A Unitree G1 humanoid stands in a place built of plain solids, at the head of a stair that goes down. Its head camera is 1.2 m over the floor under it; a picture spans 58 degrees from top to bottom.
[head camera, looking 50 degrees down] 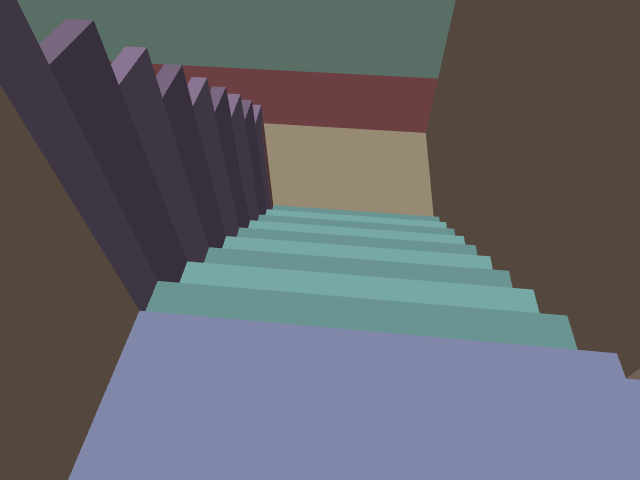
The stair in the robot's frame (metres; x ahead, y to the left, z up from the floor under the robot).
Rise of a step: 0.19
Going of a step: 0.24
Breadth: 1.54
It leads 6 degrees to the right of straight ahead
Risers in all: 10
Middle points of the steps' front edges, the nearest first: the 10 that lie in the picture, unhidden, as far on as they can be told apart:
0.65 -0.11 0.00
0.88 -0.14 -0.19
1.12 -0.16 -0.38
1.36 -0.18 -0.57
1.60 -0.21 -0.76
1.84 -0.23 -0.95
2.08 -0.26 -1.14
2.32 -0.28 -1.33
2.56 -0.30 -1.52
2.80 -0.33 -1.71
